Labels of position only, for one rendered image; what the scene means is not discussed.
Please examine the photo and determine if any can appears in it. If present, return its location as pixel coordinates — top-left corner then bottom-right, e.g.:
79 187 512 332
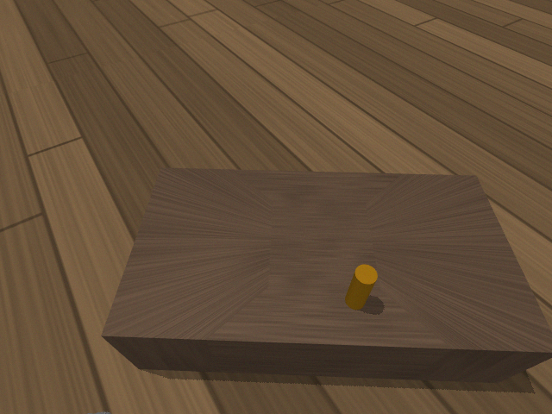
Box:
345 264 378 310

